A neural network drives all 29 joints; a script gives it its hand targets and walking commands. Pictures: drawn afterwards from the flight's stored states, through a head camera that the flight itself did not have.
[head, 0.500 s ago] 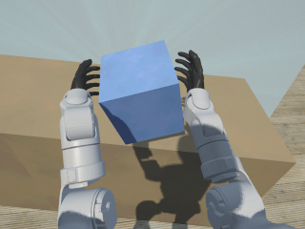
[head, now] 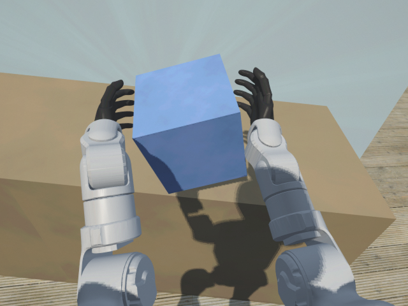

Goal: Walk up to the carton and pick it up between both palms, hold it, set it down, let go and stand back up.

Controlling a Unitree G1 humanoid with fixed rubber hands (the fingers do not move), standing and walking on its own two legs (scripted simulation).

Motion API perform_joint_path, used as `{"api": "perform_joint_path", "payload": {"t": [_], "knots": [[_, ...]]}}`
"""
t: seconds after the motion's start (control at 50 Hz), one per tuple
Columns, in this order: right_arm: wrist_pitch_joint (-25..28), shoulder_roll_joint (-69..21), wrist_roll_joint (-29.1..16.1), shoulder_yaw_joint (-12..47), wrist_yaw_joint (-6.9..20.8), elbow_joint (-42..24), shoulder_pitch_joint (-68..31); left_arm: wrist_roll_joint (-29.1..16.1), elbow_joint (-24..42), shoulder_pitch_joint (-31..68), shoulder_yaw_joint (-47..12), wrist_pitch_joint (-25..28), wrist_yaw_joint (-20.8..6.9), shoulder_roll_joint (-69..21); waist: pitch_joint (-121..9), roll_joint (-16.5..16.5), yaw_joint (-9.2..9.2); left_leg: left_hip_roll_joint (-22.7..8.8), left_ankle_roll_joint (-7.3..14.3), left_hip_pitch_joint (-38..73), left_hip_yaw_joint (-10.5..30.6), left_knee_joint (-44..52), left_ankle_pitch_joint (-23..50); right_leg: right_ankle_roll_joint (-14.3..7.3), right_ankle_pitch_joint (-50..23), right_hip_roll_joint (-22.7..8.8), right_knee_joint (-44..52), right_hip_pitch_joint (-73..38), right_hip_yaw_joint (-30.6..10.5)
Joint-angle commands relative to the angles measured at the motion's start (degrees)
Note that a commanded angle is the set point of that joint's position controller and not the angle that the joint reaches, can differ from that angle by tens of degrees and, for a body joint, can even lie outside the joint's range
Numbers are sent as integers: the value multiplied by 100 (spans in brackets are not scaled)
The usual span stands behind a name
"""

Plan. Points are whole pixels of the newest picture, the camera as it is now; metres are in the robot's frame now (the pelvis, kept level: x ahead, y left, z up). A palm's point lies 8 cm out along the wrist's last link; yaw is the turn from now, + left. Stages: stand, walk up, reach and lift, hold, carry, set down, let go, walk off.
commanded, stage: hold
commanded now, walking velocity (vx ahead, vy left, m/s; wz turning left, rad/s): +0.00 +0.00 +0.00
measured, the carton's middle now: (193, 127) +0.43 -0.03 +0.17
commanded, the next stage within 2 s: none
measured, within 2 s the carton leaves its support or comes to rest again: neither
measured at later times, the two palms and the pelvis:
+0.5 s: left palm (108, 122) +0.37 +0.12 +0.23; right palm (259, 113) +0.36 -0.14 +0.24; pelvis +0.00 +0.00 +0.00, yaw +0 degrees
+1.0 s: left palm (108, 123) +0.37 +0.12 +0.23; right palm (259, 114) +0.36 -0.14 +0.24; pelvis +0.00 +0.00 +0.00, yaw +0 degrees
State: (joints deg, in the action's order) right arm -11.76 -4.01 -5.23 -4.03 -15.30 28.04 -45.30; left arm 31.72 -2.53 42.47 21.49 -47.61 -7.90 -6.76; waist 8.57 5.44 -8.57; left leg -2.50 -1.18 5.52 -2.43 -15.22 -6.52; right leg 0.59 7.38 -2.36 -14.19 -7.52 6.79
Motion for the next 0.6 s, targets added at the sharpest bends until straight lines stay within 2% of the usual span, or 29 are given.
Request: {"api": "perform_joint_path", "payload": {"t": [0.0, 0.02, 0.04, 0.08, 0.1, 0.14, 0.2, 0.22, 0.26, 0.28, 0.3, 0.32, 0.34, 0.4, 0.42, 0.44, 0.48, 0.54, 0.56, 0.58], "knots": [[81, -2128, -354, 1698, 845, -818, -2938, -947, 363, 2809, -1990, 373, -743, -2198, -1833, -519, -29, 423, 154, 66, -373, 117, 715, 79, -731, 514, -7, -469, 247], [59, -2104, -299, 1664, 839, -727, -2868, -925, 268, 2769, -1951, 345, -758, -2167, -1692, -463, -66, 410, 155, 87, -375, 144, 717, 87, -724, 513, 34, -462, 268], [38, -2130, -317, 1679, 844, -713, -2867, -893, 265, 2764, -1924, 335, -763, -2126, -1609, -490, -5, 405, 170, 17, -376, 168, 639, 85, -646, 505, 38, -469, 260], [51, -2165, -312, 1697, 837, -791, -2866, -960, 411, 2888, -2036, 366, -755, -2160, -1806, -447, -84, 426, 173, 90, -388, 142, 687, 86, -742, 497, 4, -475, 237], [36, -2117, -340, 1713, 840, -761, -2898, -908, 348, 2815, -1942, 364, -750, -2112, -1727, -439, -7, 431, 186, 56, -379, 148, 671, 104, -749, 498, 12, -473, 242], [44, -2149, -305, 1690, 825, -777, -2891, -952, 367, 2880, -2011, 370, -762, -2162, -1729, -435, -69, 435, 184, 55, -407, 185, 560, 99, -663, 494, 28, -450, 229], [27, -2094, -213, 1541, 873, -598, -2997, -837, 47, 2895, -1842, 340, -771, -2095, -1486, -447, -2, 383, 252, -239, -420, 327, 139, 88, -229, 507, 58, -430, 255], [36, -2133, -167, 1502, 884, -572, -2998, -879, 109, 3010, -1888, 365, -772, -2125, -1534, -424, -67, 398, 267, -249, -418, 352, 35, 89, -157, 488, 70, -419, 247], [79, -2164, -194, 1471, 929, -514, -3157, -826, 45, 3064, -1818, 404, -754, -2122, -1629, -506, 78, 375, 292, -283, -443, 374, 40, 85, -112, 505, 48, -399, 232], [105, -2186, -148, 1435, 931, -537, -3114, -856, 16, 3065, -1837, 406, -743, -2154, -1654, -479, -5, 379, 287, -254, -431, 329, 88, 78, -197, 492, 43, -401, 243], [104, -2139, -127, 1412, 924, -509, -3075, -858, 87, 3046, -1838, 415, -740, -2116, -1674, -481, 3, 392, 289, -234, -444, 321, 116, 88, -247, 490, 35, -415, 244], [68, -2168, -83, 1362, 911, -390, -3073, -794, -110, 3058, -1712, 411, -751, -2057, -1563, -373, -26, 433, 324, -206, -450, 348, -12, 101, -173, 448, 105, -369, 220], [74, -2276, -90, 1429, 921, -358, -3065, -790, -35, 3068, -1734, 427, -753, -2119, -1634, -377, 42, 427, 332, -245, -463, 361, 10, 99, -196, 458, 91, -413, 218], [145, -2261, -241, 1613, 885, -679, -3158, -869, 123, 2951, -1800, 444, -711, -2118, -1973, -326, 87, 451, 256, 44, -464, 159, 588, 129, -734, 474, 5, -429, 251], [132, -2166, -242, 1573, 850, -658, -3108, -856, 113, 2866, -1787, 408, -710, -2093, -1898, -332, 62, 450, 238, 109, -465, 119, 663, 136, -806, 473, 31, -397, 251], [81, -2136, -206, 1527, 819, -543, -3002, -804, -29, 2796, -1743, 369, -743, -2081, -1720, -298, -56, 453, 240, 131, -448, 163, 555, 136, -726, 462, 83, -398, 255], [54, -2142, -234, 1557, 827, -536, -2925, -806, 83, 2852, -1775, 363, -793, -2099, -1673, -379, 9, 432, 230, 59, -449, 212, 505, 117, -652, 482, 67, -417, 256], [74, -2177, -302, 1652, 802, -785, -2818, -972, 423, 2866, -1994, 390, -801, -2204, -1876, -469, -125, 451, 148, 203, -406, 95, 895, 116, -1027, 497, 9, -516, 249], [36, -2106, -334, 1690, 806, -705, -2814, -877, 297, 2751, -1886, 350, -793, -2140, -1727, -508, -58, 449, 147, 179, -393, 99, 906, 101, -1004, 485, 35, -508, 256], [26, -2095, -327, 1664, 799, -735, -2854, -874, 270, 2777, -1890, 345, -798, -2084, -1643, -452, -67, 446, 174, 143, -395, 123, 748, 108, -870, 479, 52, -491, 237]]}}
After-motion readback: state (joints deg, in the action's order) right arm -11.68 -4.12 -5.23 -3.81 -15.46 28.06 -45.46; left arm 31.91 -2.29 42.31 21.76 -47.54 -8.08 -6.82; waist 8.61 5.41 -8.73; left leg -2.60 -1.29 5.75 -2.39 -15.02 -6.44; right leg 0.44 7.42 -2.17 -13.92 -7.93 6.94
